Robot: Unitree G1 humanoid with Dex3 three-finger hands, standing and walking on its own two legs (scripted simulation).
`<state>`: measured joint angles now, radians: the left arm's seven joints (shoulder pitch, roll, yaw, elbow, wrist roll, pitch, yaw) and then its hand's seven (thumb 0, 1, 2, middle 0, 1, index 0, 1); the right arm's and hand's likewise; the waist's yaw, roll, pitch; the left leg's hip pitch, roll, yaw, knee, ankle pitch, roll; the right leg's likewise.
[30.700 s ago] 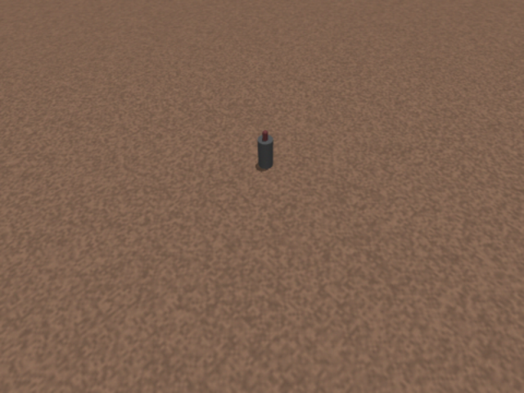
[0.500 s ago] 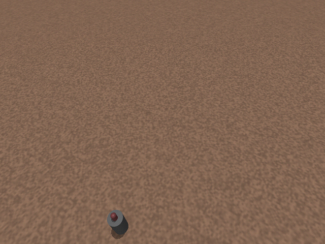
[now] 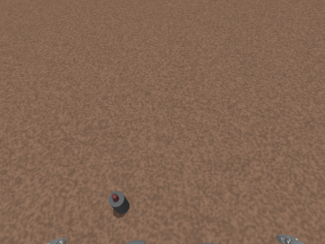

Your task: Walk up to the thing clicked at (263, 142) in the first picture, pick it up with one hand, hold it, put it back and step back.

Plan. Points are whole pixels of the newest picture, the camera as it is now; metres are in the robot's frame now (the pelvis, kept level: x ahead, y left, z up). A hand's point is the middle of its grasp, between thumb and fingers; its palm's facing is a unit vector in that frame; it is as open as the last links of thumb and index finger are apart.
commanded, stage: step back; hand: left
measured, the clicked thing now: (118, 201) +0.38 +0.27 -0.66
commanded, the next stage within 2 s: none
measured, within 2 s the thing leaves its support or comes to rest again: neither
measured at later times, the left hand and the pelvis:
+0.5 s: hand out of the picture +0.04 +0.30 -0.17, palm faces -0.11 -0.92 -0.38, open 7.4 cm; pelvis -0.09 +0.04 -0.02, yaw -4 degrees
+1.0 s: hand out of the picture -0.08 +0.31 -0.16, palm faces -0.03 -0.93 -0.37, open 7.4 cm; pelvis -0.22 +0.05 -0.01, yaw -2 degrees
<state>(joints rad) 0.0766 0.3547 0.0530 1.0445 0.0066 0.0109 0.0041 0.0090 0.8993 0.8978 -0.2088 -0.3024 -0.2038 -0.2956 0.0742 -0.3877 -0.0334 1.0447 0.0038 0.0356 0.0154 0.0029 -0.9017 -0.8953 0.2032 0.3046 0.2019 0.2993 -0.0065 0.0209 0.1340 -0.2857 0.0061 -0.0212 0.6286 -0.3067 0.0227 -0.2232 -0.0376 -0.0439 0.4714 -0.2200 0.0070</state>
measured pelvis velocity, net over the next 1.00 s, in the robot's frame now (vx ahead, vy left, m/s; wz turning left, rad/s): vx -0.22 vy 0.05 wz -0.03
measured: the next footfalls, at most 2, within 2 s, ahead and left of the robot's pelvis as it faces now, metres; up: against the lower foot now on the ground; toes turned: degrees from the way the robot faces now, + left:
right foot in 0.54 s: -0.09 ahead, -0.09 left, +0.00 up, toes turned -1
left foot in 0.86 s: -0.15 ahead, +0.16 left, +0.00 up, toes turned -4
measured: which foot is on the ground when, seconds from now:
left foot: down 0.00-0.56, up 0.58-0.84, down 0.86-1.00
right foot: down 0.00-0.12, up 0.14-0.52, down 0.54-0.88, up 0.90-1.00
